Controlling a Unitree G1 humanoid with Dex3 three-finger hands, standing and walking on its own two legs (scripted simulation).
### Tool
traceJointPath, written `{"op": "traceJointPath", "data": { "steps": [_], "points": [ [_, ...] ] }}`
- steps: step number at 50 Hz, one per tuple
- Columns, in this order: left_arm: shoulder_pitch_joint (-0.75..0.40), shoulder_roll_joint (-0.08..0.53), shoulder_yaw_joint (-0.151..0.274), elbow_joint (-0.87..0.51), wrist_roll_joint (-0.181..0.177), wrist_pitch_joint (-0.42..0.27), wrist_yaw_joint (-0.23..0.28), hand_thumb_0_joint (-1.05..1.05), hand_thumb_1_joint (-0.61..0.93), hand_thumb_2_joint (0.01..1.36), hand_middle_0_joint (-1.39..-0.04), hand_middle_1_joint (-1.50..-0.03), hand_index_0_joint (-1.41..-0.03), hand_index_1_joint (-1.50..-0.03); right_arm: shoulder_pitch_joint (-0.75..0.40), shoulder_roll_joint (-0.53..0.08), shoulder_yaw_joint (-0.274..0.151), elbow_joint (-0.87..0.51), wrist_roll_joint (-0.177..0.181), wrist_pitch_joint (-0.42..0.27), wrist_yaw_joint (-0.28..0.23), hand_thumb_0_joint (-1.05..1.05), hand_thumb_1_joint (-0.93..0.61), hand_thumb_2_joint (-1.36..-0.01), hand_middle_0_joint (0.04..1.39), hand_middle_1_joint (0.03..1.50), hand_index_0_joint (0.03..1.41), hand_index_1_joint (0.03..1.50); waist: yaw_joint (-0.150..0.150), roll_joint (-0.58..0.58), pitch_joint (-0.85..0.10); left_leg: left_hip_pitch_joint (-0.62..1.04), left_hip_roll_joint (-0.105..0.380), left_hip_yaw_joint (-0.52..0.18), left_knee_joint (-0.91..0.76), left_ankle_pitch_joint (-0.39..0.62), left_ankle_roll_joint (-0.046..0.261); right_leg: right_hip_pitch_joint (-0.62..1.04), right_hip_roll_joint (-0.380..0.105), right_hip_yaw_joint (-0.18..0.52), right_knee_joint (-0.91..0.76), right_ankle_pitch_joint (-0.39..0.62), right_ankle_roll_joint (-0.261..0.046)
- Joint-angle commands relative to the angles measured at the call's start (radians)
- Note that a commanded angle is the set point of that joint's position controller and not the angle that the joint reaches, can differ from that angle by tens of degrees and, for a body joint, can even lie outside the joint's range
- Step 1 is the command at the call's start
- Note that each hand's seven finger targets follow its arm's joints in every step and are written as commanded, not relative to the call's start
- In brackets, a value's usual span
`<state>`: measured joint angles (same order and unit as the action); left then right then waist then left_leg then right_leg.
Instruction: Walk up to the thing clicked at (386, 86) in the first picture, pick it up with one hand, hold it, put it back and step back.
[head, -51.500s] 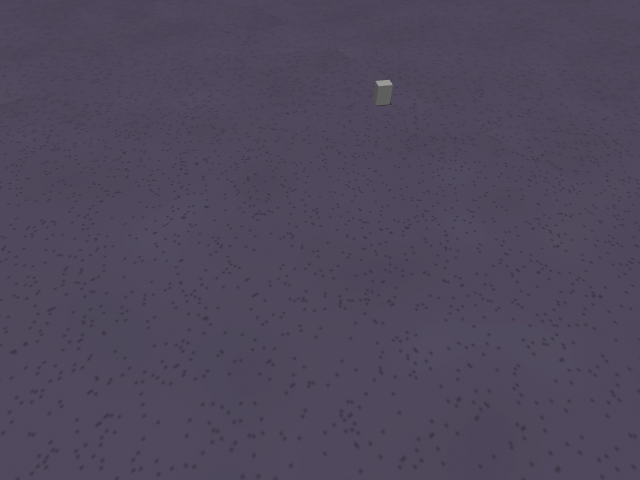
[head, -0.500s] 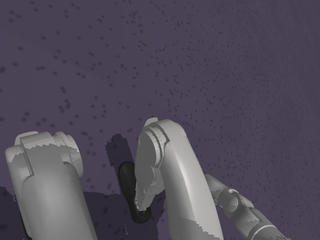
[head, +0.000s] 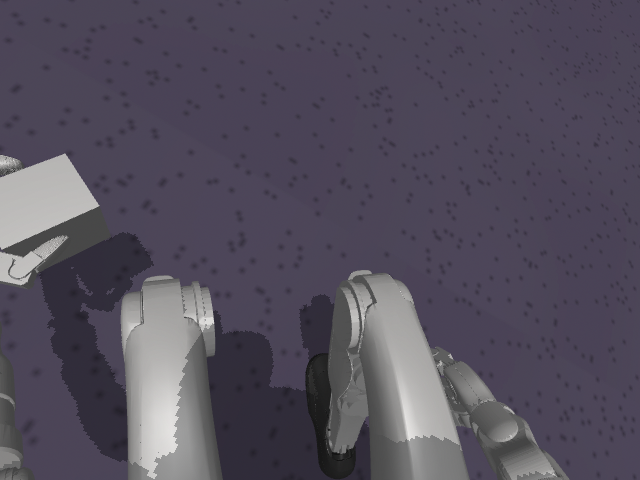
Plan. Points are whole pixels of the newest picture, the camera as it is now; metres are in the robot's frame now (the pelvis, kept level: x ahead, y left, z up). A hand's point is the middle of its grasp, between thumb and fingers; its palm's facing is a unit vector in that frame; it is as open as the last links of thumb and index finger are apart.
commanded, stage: hold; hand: left
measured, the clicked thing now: (50, 217) +0.39 +0.30 -0.10
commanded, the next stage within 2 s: none
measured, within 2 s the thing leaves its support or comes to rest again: neither
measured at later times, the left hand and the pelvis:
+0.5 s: hand out of the picture +0.35 +0.28 +0.18, palm faces +0.40 -0.92 -0.04, open 10.5 cm; pelvis +0.02 -0.01 +0.16, yaw +7 degrees
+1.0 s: hand out of the picture +0.35 +0.27 +0.34, palm faces +0.40 -0.92 -0.03, open 10.5 cm; pelvis +0.06 +0.01 +0.30, yaw +10 degrees
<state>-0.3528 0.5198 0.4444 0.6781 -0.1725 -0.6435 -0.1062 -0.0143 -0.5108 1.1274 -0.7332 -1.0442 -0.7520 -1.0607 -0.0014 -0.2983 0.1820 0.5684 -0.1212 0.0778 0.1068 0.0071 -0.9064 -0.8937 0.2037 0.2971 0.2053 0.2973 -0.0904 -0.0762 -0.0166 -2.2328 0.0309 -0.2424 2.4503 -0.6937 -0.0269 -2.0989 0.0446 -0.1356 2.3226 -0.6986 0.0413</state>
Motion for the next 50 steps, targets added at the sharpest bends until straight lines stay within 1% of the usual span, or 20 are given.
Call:
{"op": "traceJointPath", "data": {
  "steps": [1, 4, 8, 10, 11, 12, 14, 16, 19, 20, 25, 26, 32, 35, 37, 41, 44, 46, 49, 50],
  "points": [
    [-0.222, 0.167, 0.057, -0.383, -0.074, -0.015, 0.002, 0.000, 0.041, 1.192, -1.336, -1.462, -1.354, -1.461, 0.082, -0.235, -0.156, -0.067, 0.052, -0.018, -0.046, 0.000, -0.915, -0.901, 0.200, 0.300, 0.200, 0.300, 0.023, 0.372, -0.707, 0.518, 0.008, 0.115, -0.394, 0.084, 0.028, 0.249, 0.022, -0.021, -0.257, 0.182, -0.086],
    [-0.208, 0.115, 0.008, -0.438, -0.075, 0.031, -0.008, 0.000, 0.020, 1.199, -1.323, -1.467, -1.346, -1.464, 0.096, -0.212, -0.188, -0.065, 0.076, -0.025, -0.062, 0.000, -0.919, -0.902, 0.200, 0.300, 0.200, 0.300, 0.014, 0.311, -0.709, 0.525, 0.006, 0.132, -0.432, 0.060, 0.040, 0.290, 0.015, 0.011, -0.333, 0.157, -0.081],
    [-0.068, 0.074, -0.003, -0.490, -0.078, 0.104, -0.033, 0.000, -0.008, 1.154, -1.272, -1.421, -1.300, -1.412, 0.114, -0.196, -0.234, -0.081, 0.105, -0.035, -0.080, 0.000, -0.923, -0.902, 0.200, 0.300, 0.200, 0.300, 0.042, 0.230, -0.762, 0.577, 0.003, 0.154, -0.502, 0.089, 0.049, 0.405, 0.001, 0.050, -0.427, 0.156, -0.074],
    [-0.092, 0.047, -0.016, -0.577, -0.101, 0.135, -0.033, 0.000, -0.032, 1.142, -1.289, -1.430, -1.321, -1.417, 0.117, -0.184, -0.241, -0.093, 0.121, -0.045, -0.090, 0.000, -0.929, -0.902, 0.200, 0.300, 0.200, 0.300, 0.040, 0.199, -0.798, 0.602, 0.003, 0.161, -0.522, 0.114, 0.054, 0.463, -0.005, 0.070, -0.476, 0.181, -0.067],
    [-0.087, 0.034, -0.009, -0.591, -0.111, 0.152, -0.025, 0.000, -0.041, 1.151, -1.293, -1.439, -1.327, -1.425, 0.118, -0.175, -0.242, -0.099, 0.126, -0.050, -0.093, 0.000, -0.927, -0.902, 0.200, 0.300, 0.200, 0.300, 0.043, 0.181, -0.801, 0.608, 0.003, 0.166, -0.537, 0.121, 0.055, 0.502, -0.008, 0.080, -0.501, 0.180, -0.062],
    [-0.050, 0.040, 0.014, -0.614, -0.118, 0.170, -0.012, 0.000, -0.044, 1.157, -1.302, -1.446, -1.334, -1.434, 0.121, -0.170, -0.246, -0.106, 0.133, -0.052, -0.098, 0.000, -0.928, -0.902, 0.200, 0.300, 0.200, 0.300, 0.064, 0.164, -0.803, 0.623, 0.006, 0.169, -0.553, 0.138, 0.056, 0.538, -0.010, 0.091, -0.531, 0.193, -0.058],
    [-0.032, 0.021, 0.019, -0.669, -0.122, 0.204, 0.015, 0.000, -0.054, 1.187, -1.338, -1.487, -1.374, -1.473, 0.122, -0.159, -0.248, -0.112, 0.143, -0.058, -0.106, 0.000, -0.926, -0.900, 0.200, 0.300, 0.200, 0.300, 0.064, 0.146, -0.787, 0.645, 0.003, 0.172, -0.597, 0.144, 0.058, 0.587, -0.012, 0.093, -0.574, 0.194, -0.056],
    [-0.015, 0.016, 0.022, -0.716, -0.107, 0.227, 0.039, 0.000, -0.058, 1.208, -1.355, -1.511, -1.394, -1.496, 0.127, -0.148, -0.250, -0.118, 0.151, -0.057, -0.115, 0.000, -0.921, -0.899, 0.200, 0.300, 0.200, 0.300, 0.068, 0.165, -0.803, 0.720, 0.001, 0.170, -0.651, 0.170, 0.056, 0.619, -0.012, 0.081, -0.599, 0.217, -0.062],
    [0.045, -0.019, -0.016, -0.733, -0.085, 0.258, 0.063, 0.000, -0.048, 1.251, -1.382, -1.539, -1.412, -1.532, 0.123, -0.129, -0.255, -0.131, 0.161, -0.063, -0.129, 0.000, -0.925, -0.902, 0.200, 0.300, 0.200, 0.300, 0.062, 0.136, -0.768, 0.777, 0.001, 0.177, -0.715, 0.183, 0.058, 0.696, -0.013, 0.096, -0.676, 0.226, -0.057],
    [0.042, -0.012, -0.006, -0.773, -0.084, 0.262, 0.071, 0.000, -0.065, 1.259, -1.398, -1.550, -1.428, -1.544, 0.117, -0.128, -0.258, -0.133, 0.161, -0.067, -0.133, 0.000, -0.923, -0.902, 0.200, 0.300, 0.200, 0.300, 0.071, 0.137, -0.775, 0.798, -0.001, 0.178, -0.744, 0.173, 0.057, 0.718, -0.014, 0.098, -0.695, 0.212, -0.058],
    [0.147, -0.097, -0.075, -0.812, -0.076, 0.294, 0.099, 0.000, 0.011, 1.287, -1.416, -1.558, -1.445, -1.552, 0.135, -0.110, -0.262, -0.132, 0.166, -0.087, -0.146, 0.000, -0.916, -0.901, 0.200, 0.300, 0.200, 0.300, 0.066, 0.185, -0.721, 0.969, -0.004, 0.168, -0.888, 0.202, 0.046, 0.777, -0.014, 0.090, -0.789, 0.226, -0.064],
    [0.182, -0.120, -0.092, -0.788, -0.069, 0.303, 0.103, 0.000, 0.018, 1.300, -1.416, -1.571, -1.448, -1.564, 0.138, -0.107, -0.263, -0.131, 0.167, -0.090, -0.149, 0.000, -0.915, -0.901, 0.200, 0.300, 0.200, 0.300, 0.058, 0.179, -0.676, 0.988, -0.002, 0.162, -0.919, 0.202, 0.044, 0.778, -0.015, 0.088, -0.812, 0.225, -0.063],
    [0.142, -0.144, -0.132, -0.787, -0.047, 0.296, 0.128, 0.000, -0.006, 1.299, -1.453, -1.577, -1.482, -1.573, 0.156, -0.079, -0.255, -0.116, 0.163, -0.127, -0.164, 0.000, -0.913, -0.900, 0.200, 0.300, 0.200, 0.300, 0.031, 0.145, -0.570, 1.075, -0.008, 0.174, -1.037, 0.192, 0.048, 0.905, -0.021, 0.096, -0.953, 0.229, -0.057],
    [0.135, -0.126, -0.119, -0.774, -0.037, 0.276, 0.131, 0.000, 0.042, 1.296, -1.426, -1.553, -1.454, -1.549, 0.169, -0.080, -0.255, -0.105, 0.156, -0.140, -0.168, 0.000, -0.912, -0.900, 0.200, 0.300, 0.200, 0.300, 0.047, 0.166, -0.564, 1.168, -0.006, 0.168, -1.099, 0.238, 0.043, 0.961, -0.026, 0.097, -0.996, 0.268, -0.058],
    [0.144, -0.156, -0.160, -0.765, -0.023, 0.268, 0.131, 0.000, 0.054, 1.296, -1.436, -1.552, -1.462, -1.549, 0.175, -0.071, -0.253, -0.103, 0.149, -0.147, -0.167, 0.000, -0.914, -0.900, 0.200, 0.300, 0.200, 0.300, 0.041, 0.177, -0.557, 1.219, -0.009, 0.173, -1.131, 0.274, 0.040, 0.997, -0.027, 0.095, -1.027, 0.303, -0.057],
    [0.164, -0.176, -0.181, -0.710, -0.015, 0.263, 0.125, 0.000, 0.098, 1.269, -1.408, -1.514, -1.432, -1.510, 0.195, -0.074, -0.251, -0.087, 0.142, -0.153, -0.162, 0.000, -0.915, -0.900, 0.200, 0.300, 0.200, 0.300, 0.048, 0.162, -0.547, 1.301, -0.009, 0.175, -1.188, 0.344, 0.038, 1.074, -0.031, 0.090, -1.079, 0.371, -0.057],
    [0.143, -0.187, -0.201, -0.710, -0.003, 0.255, 0.130, 0.000, 0.100, 1.261, -1.412, -1.507, -1.434, -1.504, 0.194, -0.069, -0.247, -0.093, 0.140, -0.155, -0.156, 0.000, -0.914, -0.899, 0.200, 0.300, 0.200, 0.300, 0.057, 0.183, -0.514, 1.367, -0.002, 0.158, -1.249, 0.342, 0.027, 1.083, -0.033, 0.079, -1.110, 0.357, -0.059],
    [0.089, -0.154, -0.177, -0.740, 0.001, 0.246, 0.138, 0.000, 0.081, 1.251, -1.406, -1.501, -1.429, -1.497, 0.206, -0.070, -0.248, -0.086, 0.137, -0.154, -0.155, 0.000, -0.920, -0.900, 0.200, 0.300, 0.200, 0.300, 0.058, 0.183, -0.531, 1.407, -0.002, 0.164, -1.268, 0.364, 0.028, 1.126, -0.033, 0.080, -1.138, 0.378, -0.060],
    [0.092, -0.200, -0.210, -0.676, 0.000, 0.246, 0.139, 0.000, 0.064, 1.247, -1.400, -1.498, -1.425, -1.494, 0.210, -0.059, -0.237, -0.080, 0.134, -0.154, -0.150, 0.000, -0.918, -0.899, 0.200, 0.300, 0.200, 0.300, 0.048, 0.163, -0.482, 1.422, -0.003, 0.164, -1.309, 0.365, 0.029, 1.160, -0.032, 0.079, -1.175, 0.383, -0.060],
    [0.073, -0.189, -0.196, -0.687, 0.001, 0.240, 0.145, 0.000, 0.056, 1.242, -1.388, -1.490, -1.412, -1.486, 0.212, -0.061, -0.239, -0.077, 0.132, -0.153, -0.149, 0.000, -0.918, -0.899, 0.200, 0.300, 0.200, 0.300, 0.059, 0.172, -0.483, 1.444, -0.002, 0.161, -1.325, 0.368, 0.026, 1.167, -0.034, 0.078, -1.182, 0.382, -0.061]
  ]
}}
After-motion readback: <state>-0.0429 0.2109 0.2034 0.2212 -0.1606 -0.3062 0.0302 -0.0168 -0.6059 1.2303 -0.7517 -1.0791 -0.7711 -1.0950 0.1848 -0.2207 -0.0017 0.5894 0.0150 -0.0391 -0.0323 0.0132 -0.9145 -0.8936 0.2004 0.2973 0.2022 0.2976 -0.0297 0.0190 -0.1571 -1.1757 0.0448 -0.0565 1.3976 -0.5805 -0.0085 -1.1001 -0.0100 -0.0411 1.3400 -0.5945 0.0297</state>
